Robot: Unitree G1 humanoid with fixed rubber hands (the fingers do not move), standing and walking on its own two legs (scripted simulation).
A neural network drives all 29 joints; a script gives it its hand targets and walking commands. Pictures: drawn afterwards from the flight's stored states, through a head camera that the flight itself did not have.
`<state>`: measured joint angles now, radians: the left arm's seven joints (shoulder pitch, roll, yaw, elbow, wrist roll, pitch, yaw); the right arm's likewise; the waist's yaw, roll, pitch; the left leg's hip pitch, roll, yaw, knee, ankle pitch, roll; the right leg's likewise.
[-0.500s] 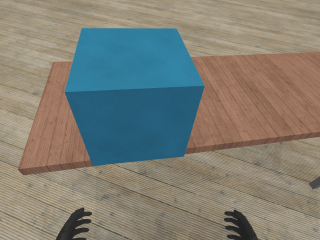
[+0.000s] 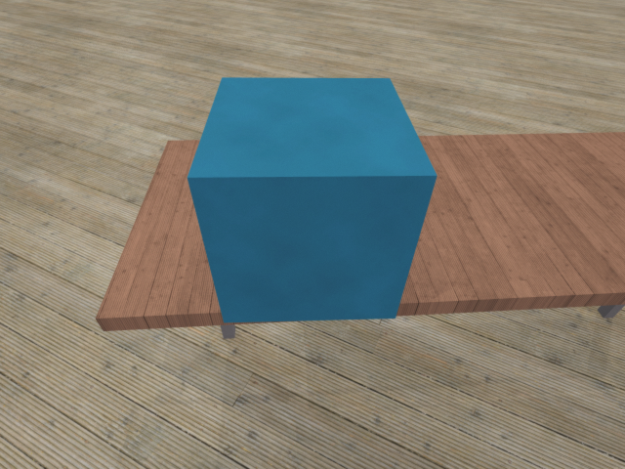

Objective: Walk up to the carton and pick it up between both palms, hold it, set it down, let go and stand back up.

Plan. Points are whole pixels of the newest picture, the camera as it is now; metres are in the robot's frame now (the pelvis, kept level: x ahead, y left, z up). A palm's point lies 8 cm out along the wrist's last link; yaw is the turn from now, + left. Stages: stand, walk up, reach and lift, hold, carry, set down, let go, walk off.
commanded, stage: stand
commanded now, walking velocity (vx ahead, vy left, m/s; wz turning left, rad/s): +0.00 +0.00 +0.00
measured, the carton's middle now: (308, 197) +0.46 +0.01 +0.13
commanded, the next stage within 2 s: none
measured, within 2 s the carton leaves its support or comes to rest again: neither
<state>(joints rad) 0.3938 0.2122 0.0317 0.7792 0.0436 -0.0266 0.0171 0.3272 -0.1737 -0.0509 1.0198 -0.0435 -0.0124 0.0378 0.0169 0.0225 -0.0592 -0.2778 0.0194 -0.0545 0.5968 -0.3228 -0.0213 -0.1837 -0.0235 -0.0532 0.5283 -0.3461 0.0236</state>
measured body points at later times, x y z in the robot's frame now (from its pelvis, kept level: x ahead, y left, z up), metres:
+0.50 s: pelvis -0.04 +0.00 +0.00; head -0.07 +0.00 +0.45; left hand -0.11 +0.21 -0.16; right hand -0.05 -0.21 -0.16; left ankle +0.00 +0.13 -0.73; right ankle -0.04 -0.13 -0.73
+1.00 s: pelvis -0.07 -0.03 +0.00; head -0.09 -0.02 +0.45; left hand -0.13 +0.19 -0.16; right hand -0.08 -0.23 -0.16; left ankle +0.00 +0.13 -0.73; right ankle -0.04 -0.13 -0.73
